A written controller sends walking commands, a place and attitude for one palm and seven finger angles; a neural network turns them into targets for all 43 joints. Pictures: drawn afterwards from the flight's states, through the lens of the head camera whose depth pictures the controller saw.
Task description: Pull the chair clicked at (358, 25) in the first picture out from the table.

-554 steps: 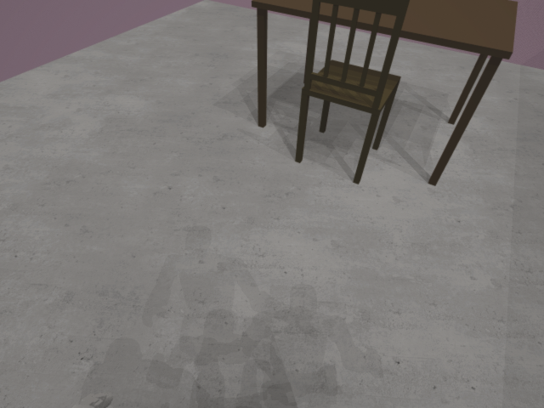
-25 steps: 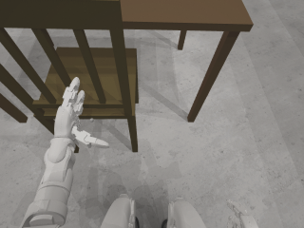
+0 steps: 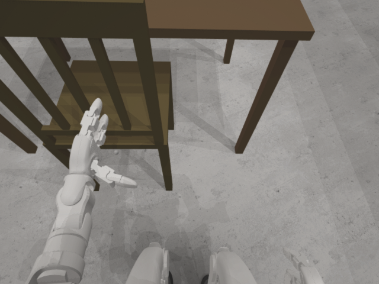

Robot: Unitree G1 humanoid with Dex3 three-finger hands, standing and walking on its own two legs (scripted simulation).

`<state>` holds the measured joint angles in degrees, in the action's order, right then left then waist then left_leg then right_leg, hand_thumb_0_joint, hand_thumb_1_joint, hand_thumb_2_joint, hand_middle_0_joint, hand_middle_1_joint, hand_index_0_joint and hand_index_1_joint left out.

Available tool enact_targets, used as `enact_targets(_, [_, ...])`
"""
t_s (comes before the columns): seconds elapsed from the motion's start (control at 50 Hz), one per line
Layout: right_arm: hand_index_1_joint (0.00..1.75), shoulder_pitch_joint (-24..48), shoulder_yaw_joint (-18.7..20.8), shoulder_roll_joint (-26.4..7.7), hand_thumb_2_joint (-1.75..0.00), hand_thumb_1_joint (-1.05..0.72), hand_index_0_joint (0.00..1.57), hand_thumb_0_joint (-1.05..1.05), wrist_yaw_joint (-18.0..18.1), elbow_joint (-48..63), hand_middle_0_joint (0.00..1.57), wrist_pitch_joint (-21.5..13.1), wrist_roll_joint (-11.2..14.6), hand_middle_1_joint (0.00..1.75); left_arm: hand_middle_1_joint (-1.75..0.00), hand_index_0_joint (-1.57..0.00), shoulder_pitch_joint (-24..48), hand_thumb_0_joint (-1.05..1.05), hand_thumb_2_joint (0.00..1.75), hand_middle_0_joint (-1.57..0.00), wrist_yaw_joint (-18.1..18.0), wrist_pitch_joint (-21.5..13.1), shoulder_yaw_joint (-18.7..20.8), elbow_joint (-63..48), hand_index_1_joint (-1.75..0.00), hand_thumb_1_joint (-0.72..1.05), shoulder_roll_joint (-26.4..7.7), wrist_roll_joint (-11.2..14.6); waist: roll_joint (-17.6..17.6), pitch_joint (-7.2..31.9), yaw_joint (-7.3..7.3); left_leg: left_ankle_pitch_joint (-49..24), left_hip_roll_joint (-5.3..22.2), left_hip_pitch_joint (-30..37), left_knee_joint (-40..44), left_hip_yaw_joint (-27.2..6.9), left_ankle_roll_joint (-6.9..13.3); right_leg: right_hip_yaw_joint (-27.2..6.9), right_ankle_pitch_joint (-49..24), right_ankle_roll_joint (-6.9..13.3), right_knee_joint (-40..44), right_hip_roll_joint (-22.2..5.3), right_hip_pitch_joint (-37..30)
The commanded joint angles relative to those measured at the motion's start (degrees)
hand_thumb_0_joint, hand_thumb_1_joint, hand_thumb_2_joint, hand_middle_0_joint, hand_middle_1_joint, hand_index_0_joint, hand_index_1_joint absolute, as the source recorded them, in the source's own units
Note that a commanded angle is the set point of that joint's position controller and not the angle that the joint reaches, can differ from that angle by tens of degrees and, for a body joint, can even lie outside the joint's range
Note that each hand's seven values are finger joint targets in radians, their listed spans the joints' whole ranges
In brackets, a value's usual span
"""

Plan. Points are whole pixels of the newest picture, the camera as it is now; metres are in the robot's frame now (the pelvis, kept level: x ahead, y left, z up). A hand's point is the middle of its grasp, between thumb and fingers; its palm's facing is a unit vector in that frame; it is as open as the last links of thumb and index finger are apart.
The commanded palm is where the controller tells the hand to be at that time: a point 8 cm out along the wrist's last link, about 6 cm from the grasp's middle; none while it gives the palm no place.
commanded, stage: aim the fingers beside a spindle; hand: left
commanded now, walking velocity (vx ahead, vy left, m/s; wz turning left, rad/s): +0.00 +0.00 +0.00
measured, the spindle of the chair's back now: (76, 92) +0.53 +0.28 +0.04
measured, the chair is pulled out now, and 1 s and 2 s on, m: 0.00 0.00 0.00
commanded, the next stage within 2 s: none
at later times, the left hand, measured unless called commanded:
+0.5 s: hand (118, 152) +0.38 +0.16 +0.02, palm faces -0.01 -1.00 -0.02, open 16.9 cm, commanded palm +0.36 +0.23 +0.02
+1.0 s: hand (111, 150) +0.38 +0.17 +0.02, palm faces +0.02 -1.00 -0.04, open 16.9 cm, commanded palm +0.36 +0.22 +0.02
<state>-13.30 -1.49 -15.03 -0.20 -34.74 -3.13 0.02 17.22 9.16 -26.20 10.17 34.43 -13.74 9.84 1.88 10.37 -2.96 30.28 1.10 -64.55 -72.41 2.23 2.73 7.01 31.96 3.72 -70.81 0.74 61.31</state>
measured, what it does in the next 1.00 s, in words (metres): stands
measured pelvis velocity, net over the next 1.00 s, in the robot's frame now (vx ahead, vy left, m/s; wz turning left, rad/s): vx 0.00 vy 0.01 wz -0.01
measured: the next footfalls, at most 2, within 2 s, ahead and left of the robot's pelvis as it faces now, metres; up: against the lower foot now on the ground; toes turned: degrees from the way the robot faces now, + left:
none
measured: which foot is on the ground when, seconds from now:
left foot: down 0.00-1.00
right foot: down 0.00-1.00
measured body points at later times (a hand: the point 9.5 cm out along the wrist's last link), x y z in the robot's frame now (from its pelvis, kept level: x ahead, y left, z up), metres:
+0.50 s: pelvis +0.00 +0.00 -0.01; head +0.11 +0.01 +0.43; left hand +0.38 +0.22 +0.02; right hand +0.13 -0.25 -0.12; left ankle +0.04 +0.09 -0.62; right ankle +0.02 -0.09 -0.62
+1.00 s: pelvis +0.00 +0.01 +0.00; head +0.11 +0.02 +0.43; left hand +0.38 +0.23 +0.03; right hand +0.13 -0.24 -0.11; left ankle +0.04 +0.09 -0.62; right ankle +0.02 -0.09 -0.62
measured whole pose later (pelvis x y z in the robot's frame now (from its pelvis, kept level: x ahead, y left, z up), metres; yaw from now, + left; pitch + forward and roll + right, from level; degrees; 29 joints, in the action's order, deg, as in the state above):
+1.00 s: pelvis +0.00 +0.01 +0.00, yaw -1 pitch +23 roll -3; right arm -12.8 -1.6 -14.6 -0.3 -34.1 -3.2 -0.4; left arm 17.0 6.3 -26.3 10.9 33.1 -13.4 8.2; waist 1.7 10.4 -3.6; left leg 30.7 0.9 -65.2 -73.1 2.8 3.6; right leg 6.3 31.9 2.8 -71.1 0.6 61.9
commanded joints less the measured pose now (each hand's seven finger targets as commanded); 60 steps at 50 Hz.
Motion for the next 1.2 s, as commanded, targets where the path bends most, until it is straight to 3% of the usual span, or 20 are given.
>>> enact_targets(0.0, [0.30,-2.0,3.3,-8.3,-0.90,-0.90,0.20,0.00,1.1,6.2,0.20,-2.4,0.0,0.30,-0.08,-0.06,13.1,0.00,0.30,-0.06,-0.1,-3.0,5.3,-9.0,-0.08,-0.50,-10.6,0.7,-1.1,20.0,-0.63,-13.9,-0.6,12.3,7.2,-4.7,-0.8,-8.1,-15.6,-1.9,10.2,0.2,-11.9])
enact_targets(0.04, [0.30,-1.7,3.3,-7.8,-0.90,-0.90,0.20,0.00,1.0,6.8,0.20,-2.4,-0.2,0.30,-0.08,-0.06,12.9,0.00,0.30,-0.06,-0.7,-4.0,7.0,-11.9,-0.08,-0.50,-11.9,0.7,0.3,22.5,0.47,-15.7,-0.9,12.8,7.2,-4.1,-0.9,-8.6,-18.1,-1.9,9.7,0.0,-14.5])
enact_targets(0.06, [0.30,-1.4,3.1,-7.3,-0.90,-0.90,0.20,0.00,0.8,7.3,0.20,-2.5,-0.3,0.30,-0.08,-0.06,12.9,0.00,0.30,-0.06,-0.7,-4.4,5.6,-13.7,-0.08,-0.50,-10.6,0.7,1.7,23.8,0.44,-16.5,-1.0,13.6,7.1,-3.9,-0.9,-8.8,-19.2,-1.9,9.6,0.0,-15.3])
enact_targets(0.12, [0.30,-1.6,3.2,-7.4,-0.90,-0.90,0.20,0.00,0.9,7.0,0.20,-2.4,-0.3,0.30,-0.08,-0.06,13.8,0.00,0.30,-0.06,-1.0,-5.1,7.5,-14.8,-0.08,-0.50,-13.1,0.6,0.9,24.5,-0.09,-17.3,-0.7,14.1,6.6,-4.0,-0.8,-9.0,-20.3,-2.1,9.4,0.3,-15.5])
enact_targets(0.22, [0.30,-1.5,2.9,-7.5,-0.90,-0.90,0.20,0.00,1.3,6.2,0.20,-2.8,0.2,0.30,-0.08,-0.06,15.3,0.00,0.30,-0.06,1.4,-3.8,2.7,-11.2,-0.08,-0.50,-8.7,1.0,1.1,20.3,-2.24,-13.7,-0.5,13.0,6.7,-4.3,-0.7,-9.1,-15.9,-2.3,10.9,0.3,-12.1])
enact_targets(0.3, [0.30,-1.8,3.0,-8.2,-0.90,-0.90,0.20,0.00,1.6,5.9,0.20,-3.3,0.6,0.30,-0.08,-0.06,15.8,0.00,0.30,-0.06,3.2,-2.3,1.5,-7.7,-0.08,-0.50,-7.4,1.9,0.1,18.5,-2.59,-11.5,-0.5,12.0,6.9,-4.9,-0.7,-8.6,-12.7,-2.0,11.4,0.2,-10.0])
enact_targets(0.38, [0.30,-2.0,3.3,-8.2,-0.90,-0.90,0.20,0.00,1.5,6.1,0.20,-3.6,0.1,0.30,-0.08,-0.06,16.9,0.00,0.30,-0.06,2.0,-2.9,4.1,-10.6,-0.08,-0.50,-10.0,1.8,1.5,23.0,-1.26,-14.2,-0.5,14.2,6.6,-4.9,-0.9,-8.3,-15.0,-2.0,10.1,0.1,-11.1])
enact_targets(0.4, [0.30,-2.3,3.2,-8.5,-0.90,-0.90,0.20,0.00,1.5,6.0,0.20,-3.6,0.0,0.30,-0.08,-0.06,17.0,0.00,0.30,-0.06,1.2,-3.3,6.5,-10.7,-0.08,-0.50,-12.6,1.6,1.0,23.3,-0.73,-14.9,-0.5,14.1,6.6,-5.2,-0.9,-7.9,-15.5,-1.9,9.4,0.3,-11.1])
enact_targets(0.5, [0.30,-2.1,3.1,-7.7,-0.90,-0.90,0.20,0.00,1.0,6.7,0.20,-3.2,-0.5,0.30,-0.08,-0.06,16.0,0.00,0.30,-0.06,-1.2,-4.2,8.8,-14.1,-0.08,-0.50,-14.6,0.5,3.5,26.6,0.27,-18.9,-0.6,16.1,6.9,-4.8,-1.2,-8.0,-19.7,-1.9,8.3,0.4,-13.5])
enact_targets(0.52, [0.30,-2.3,3.0,-7.6,-0.90,-0.90,0.20,0.00,0.9,6.9,0.20,-3.0,-0.4,0.30,-0.08,-0.06,14.3,0.00,0.30,-0.06,-1.2,-3.9,8.8,-13.4,-0.08,-0.50,-14.4,0.2,3.2,26.2,0.59,-19.1,-0.5,16.6,7.4,-4.9,-1.3,-7.6,-19.8,-1.9,8.4,0.5,-13.4])
enact_targets(0.58, [0.30,-2.4,3.0,-7.8,-0.90,-0.90,0.20,0.00,0.8,6.5,0.20,-2.7,-0.1,0.30,-0.08,-0.06,14.1,0.00,0.30,-0.06,-0.1,-2.4,4.6,-10.2,-0.08,-0.50,-9.8,0.5,-0.1,21.7,-1.56,-16.0,-0.4,14.5,7.7,-4.9,-1.0,-7.6,-17.3,-2.2,9.9,0.6,-11.8])
enact_targets(0.62, [0.30,-2.5,3.0,-8.2,-0.90,-0.90,0.20,0.00,1.0,6.5,0.20,-2.7,0.2,0.30,-0.08,-0.06,12.3,0.00,0.30,-0.06,1.2,-1.7,3.7,-7.5,-0.08,-0.50,-8.6,1.0,-2.0,20.2,-1.91,-14.5,-0.4,12.7,7.6,-4.9,-0.8,-7.5,-16.1,-2.2,10.2,0.5,-11.2])
enact_targets(0.66, [0.30,-2.5,3.2,-8.2,-0.90,-0.90,0.20,0.00,1.1,6.4,0.20,-2.8,0.5,0.30,-0.08,-0.06,14.1,0.00,0.30,-0.06,2.3,-1.7,0.9,-8.1,-0.08,-0.50,-6.1,1.4,-0.3,19.3,-2.32,-13.6,-0.2,14.3,8.0,-5.5,-1.0,-6.9,-14.3,-2.1,10.3,0.4,-8.7])
enact_targets(0.78, [0.30,-2.8,3.8,-8.5,-0.90,-0.90,0.20,0.00,0.9,6.6,0.20,-3.3,-0.2,0.30,-0.08,-0.06,15.0,0.00,0.30,-0.06,0.0,-4.1,2.4,-17.5,-0.08,-0.50,-8.6,1.3,3.9,26.2,-0.78,-20.5,0.3,23.7,8.6,-7.3,-2.0,-5.6,-17.0,-1.6,8.9,0.4,-7.7])
enact_targets(0.8, [0.30,-2.7,3.8,-8.7,-0.90,-0.90,0.20,0.00,0.9,6.4,0.20,-3.2,-0.3,0.30,-0.08,-0.06,14.4,0.00,0.30,-0.06,-1.0,-4.3,3.7,-17.5,-0.08,-0.50,-10.1,0.9,4.8,25.7,-0.53,-21.0,0.4,23.6,8.5,-7.6,-2.1,-5.5,-16.8,-1.6,8.3,0.5,-6.5])
enact_targets(0.9, [0.30,-2.0,3.3,-8.1,-0.90,-0.90,0.20,0.00,0.9,6.2,0.20,-2.3,-0.5,0.30,-0.08,-0.06,13.8,0.00,0.30,-0.06,-4.0,-4.1,5.7,-12.8,-0.08,-0.50,-11.1,-1.1,0.7,20.9,-0.84,-17.1,0.0,18.3,8.7,-7.1,-1.8,-5.6,-15.0,-1.7,8.4,0.6,-7.0])
enact_targets(0.98, [0.30,-1.8,3.2,-8.2,-0.90,-0.90,0.20,0.00,0.6,6.5,0.20,-2.0,-0.3,0.30,-0.08,-0.06,14.1,0.00,0.30,-0.06,-2.6,-3.0,1.2,-10.9,-0.08,-0.50,-6.4,-1.0,2.2,20.5,-1.41,-15.6,0.0,19.6,9.3,-7.2,-2.0,-5.4,-13.6,-1.7,9.2,0.5,-6.0])
enact_targets(1.02, [0.30,-1.9,3.4,-8.3,-0.90,-0.90,0.20,0.00,0.6,7.0,0.20,-2.1,-0.2,0.30,-0.08,-0.06,13.4,0.00,0.30,-0.06,-1.7,-2.9,-0.3,-12.5,-0.08,-0.50,-5.2,-0.5,3.5,23.2,-1.35,-18.1,0.3,22.2,9.1,-7.6,-2.1,-5.2,-15.0,-1.6,8.9,0.5,-5.8])
enact_targets(1.1, [0.30,-2.0,3.5,-8.5,-0.90,-0.90,0.20,0.00,0.5,7.1,0.20,-2.1,0.0,0.30,-0.08,-0.06,13.8,0.00,0.30,-0.06,-1.1,-2.4,-3.1,-13.6,-0.08,-0.50,-3.2,0.2,1.9,22.6,-2.31,-18.2,0.5,23.1,9.3,-8.3,-2.1,-4.8,-14.6,-1.7,9.3,0.5,-4.9])
enact_targets(1.18, [0.30,-1.6,3.3,-8.4,-0.90,-0.90,0.20,0.00,1.0,6.2,0.20,-1.8,-0.4,0.30,-0.08,-0.06,16.9,0.00,0.30,-0.06,-3.7,-3.7,2.9,-11.9,-0.08,-0.50,-8.8,-1.0,0.2,20.0,-1.52,-13.4,-0.1,17.3,8.7,-7.4,-1.7,-5.8,-12.0,-1.8,9.1,0.5,-5.9])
